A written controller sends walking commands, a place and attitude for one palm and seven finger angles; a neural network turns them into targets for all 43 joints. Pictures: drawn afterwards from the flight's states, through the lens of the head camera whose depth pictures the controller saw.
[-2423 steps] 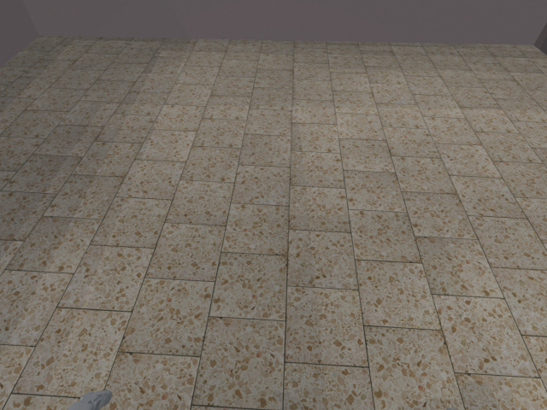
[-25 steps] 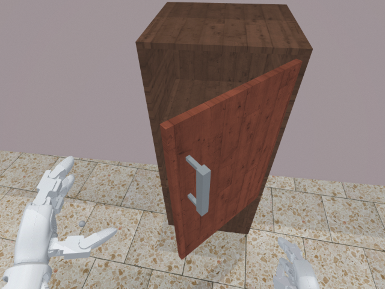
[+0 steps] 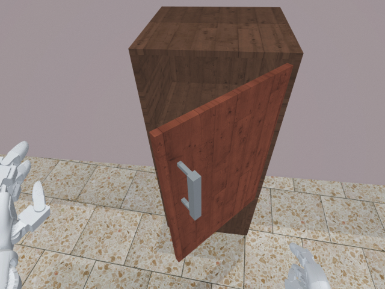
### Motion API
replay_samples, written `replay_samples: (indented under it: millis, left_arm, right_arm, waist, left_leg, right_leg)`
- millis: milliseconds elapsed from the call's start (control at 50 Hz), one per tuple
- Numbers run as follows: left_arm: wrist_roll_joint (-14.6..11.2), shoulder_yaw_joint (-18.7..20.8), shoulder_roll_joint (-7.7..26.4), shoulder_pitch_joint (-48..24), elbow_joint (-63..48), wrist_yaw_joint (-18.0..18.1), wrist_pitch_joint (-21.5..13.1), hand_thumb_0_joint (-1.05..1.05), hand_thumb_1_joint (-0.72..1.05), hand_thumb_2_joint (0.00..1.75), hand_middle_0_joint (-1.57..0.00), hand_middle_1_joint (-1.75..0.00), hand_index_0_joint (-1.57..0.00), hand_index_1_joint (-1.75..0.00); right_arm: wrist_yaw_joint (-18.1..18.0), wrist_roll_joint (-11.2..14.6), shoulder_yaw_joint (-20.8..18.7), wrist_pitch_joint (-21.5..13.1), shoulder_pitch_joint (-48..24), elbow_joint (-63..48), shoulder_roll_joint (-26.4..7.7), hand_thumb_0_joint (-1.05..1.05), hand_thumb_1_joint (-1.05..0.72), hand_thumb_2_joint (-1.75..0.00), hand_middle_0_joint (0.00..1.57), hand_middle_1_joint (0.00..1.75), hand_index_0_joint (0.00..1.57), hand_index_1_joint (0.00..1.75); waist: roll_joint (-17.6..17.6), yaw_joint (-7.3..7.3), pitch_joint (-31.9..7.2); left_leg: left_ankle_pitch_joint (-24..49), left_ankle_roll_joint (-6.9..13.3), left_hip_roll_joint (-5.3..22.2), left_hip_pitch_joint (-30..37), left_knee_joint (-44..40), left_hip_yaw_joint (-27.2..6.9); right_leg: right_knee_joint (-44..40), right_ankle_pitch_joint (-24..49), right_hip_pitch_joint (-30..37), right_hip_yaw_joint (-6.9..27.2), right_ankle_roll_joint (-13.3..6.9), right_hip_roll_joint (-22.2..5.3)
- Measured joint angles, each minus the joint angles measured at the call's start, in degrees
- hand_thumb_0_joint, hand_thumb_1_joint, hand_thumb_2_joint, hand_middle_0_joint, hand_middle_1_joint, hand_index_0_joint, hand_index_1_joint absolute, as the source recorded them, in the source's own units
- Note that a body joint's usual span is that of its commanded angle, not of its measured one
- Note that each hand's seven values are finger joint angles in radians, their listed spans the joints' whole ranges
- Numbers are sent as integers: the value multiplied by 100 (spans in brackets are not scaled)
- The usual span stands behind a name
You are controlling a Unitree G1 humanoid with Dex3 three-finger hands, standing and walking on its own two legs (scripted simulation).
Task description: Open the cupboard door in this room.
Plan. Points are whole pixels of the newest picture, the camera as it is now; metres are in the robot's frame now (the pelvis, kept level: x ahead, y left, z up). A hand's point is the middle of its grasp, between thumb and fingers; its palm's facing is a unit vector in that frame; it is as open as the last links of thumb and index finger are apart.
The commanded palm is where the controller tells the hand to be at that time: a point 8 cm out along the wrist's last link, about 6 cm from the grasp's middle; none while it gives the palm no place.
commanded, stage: draw the hand back to the body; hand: left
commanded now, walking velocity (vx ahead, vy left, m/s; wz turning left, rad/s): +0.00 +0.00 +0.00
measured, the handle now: (189, 191) +0.31 +0.05 +0.04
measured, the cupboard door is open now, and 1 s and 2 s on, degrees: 46 46 46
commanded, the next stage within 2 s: step back with the hand held close in 0.22 s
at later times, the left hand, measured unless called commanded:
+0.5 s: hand (61, 205) +0.20 +0.24 +0.15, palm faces +0.41 -0.79 -0.45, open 7.4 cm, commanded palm +0.14 +0.28 +0.17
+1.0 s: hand out of the picture +0.11 +0.29 +0.15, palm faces +0.41 -0.77 -0.49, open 7.4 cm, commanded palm +0.05 +0.32 +0.17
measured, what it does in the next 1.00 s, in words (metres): shifts its weight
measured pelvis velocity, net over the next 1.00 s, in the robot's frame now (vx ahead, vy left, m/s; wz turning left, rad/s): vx -0.08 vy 0.02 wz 0.03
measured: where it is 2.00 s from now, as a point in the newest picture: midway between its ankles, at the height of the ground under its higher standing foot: outside the picture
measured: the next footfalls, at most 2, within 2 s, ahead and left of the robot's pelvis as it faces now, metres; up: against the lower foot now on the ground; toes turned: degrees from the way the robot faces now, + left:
right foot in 1.06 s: -0.07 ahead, -0.10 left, +0.00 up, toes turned +7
left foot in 1.30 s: -0.07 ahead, +0.12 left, +0.00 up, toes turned +3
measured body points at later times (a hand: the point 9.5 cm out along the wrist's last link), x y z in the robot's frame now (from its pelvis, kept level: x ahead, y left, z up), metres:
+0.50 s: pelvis +0.00 -0.02 +0.00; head +0.00 -0.04 +0.45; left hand +0.17 +0.28 +0.18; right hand +0.19 -0.25 -0.09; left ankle +0.01 +0.09 -0.74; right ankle -0.03 -0.11 -0.74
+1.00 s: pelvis -0.08 +0.02 -0.01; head -0.07 +0.03 +0.44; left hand +0.08 +0.33 +0.18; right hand +0.09 -0.22 -0.08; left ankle +0.01 +0.10 -0.74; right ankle -0.05 -0.11 -0.74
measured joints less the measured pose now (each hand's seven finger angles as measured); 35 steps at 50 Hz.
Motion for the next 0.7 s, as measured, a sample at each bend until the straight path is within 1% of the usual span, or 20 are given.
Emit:
replay_samples:
  millis: [60,120,240,360,380,480,600,700]
  left_arm:
    - [5,-122,-46,35,34,-41,28,1,85,88,-20,-30,-21,-30]
    - [7,-180,-22,59,9,-61,39,1,87,89,-20,-30,-21,-30]
    - [-9,-96,68,76,-98,-63,-17,1,89,90,-21,-30,-21,-30]
    - [-46,-54,45,12,34,-100,-26,1,89,90,-21,-30,-21,-30]
    - [-34,-36,51,-11,39,-119,-30,1,89,90,-21,-30,-21,-30]
    - [48,149,182,59,-49,-133,-221,1,89,90,-21,-30,-21,-30]
    - [64,118,306,421,-418,-109,-209,1,89,90,-21,-30,-21,-30]
    - [50,214,538,585,-672,-42,-232,1,89,90,-21,-30,-21,-30]
  right_arm:
    - [-13,-1,-17,17,-13,19,15,1,-90,-90,20,30,20,30]
    - [-36,-3,-15,7,-17,37,41,1,-90,-90,20,30,20,30]
    - [-39,-1,-6,-29,-33,47,74,1,-90,-90,20,30,20,30]
    - [-34,10,-16,49,-89,41,88,1,-90,-90,20,30,20,30]
    - [-31,19,-14,78,-85,11,78,1,-90,-90,20,30,20,30]
    - [-9,24,-46,328,-181,-132,33,1,-90,-90,20,30,20,30]
    - [-45,73,-183,603,-232,-344,-49,1,-90,-90,20,30,20,30]
    - [-99,106,-250,711,-202,-442,-26,1,-90,-90,20,30,20,30]
  waist:
    - [-16,1,2]
    - [-31,3,4]
    - [13,4,-8]
    - [72,15,21]
    - [87,4,13]
    - [68,-144,34]
    - [-45,-263,133]
    - [-167,-342,167]
  left_leg:
    - [9,-28,24,15,-25,-16]
    - [-4,-65,54,39,-25,-36]
    - [-34,-124,106,91,-23,-59]
    - [-14,-160,139,110,-61,-67]
    - [-20,-165,155,57,-26,-89]
    - [-52,-181,224,-326,194,-154]
    - [27,-142,208,-592,255,-50]
    - [83,-86,186,-792,376,3]
  right_leg:
    - [-20,1,14,-12,-31,26]
    - [-37,-7,47,-29,-67,59]
    - [-59,-25,111,-44,-124,113]
    - [-72,-22,117,-50,-162,148]
    - [-87,-12,94,-70,-166,166]
    - [-53,49,-194,-131,-171,239]
    - [158,79,-559,-41,-118,202]
    - [326,127,-791,-1,-65,169]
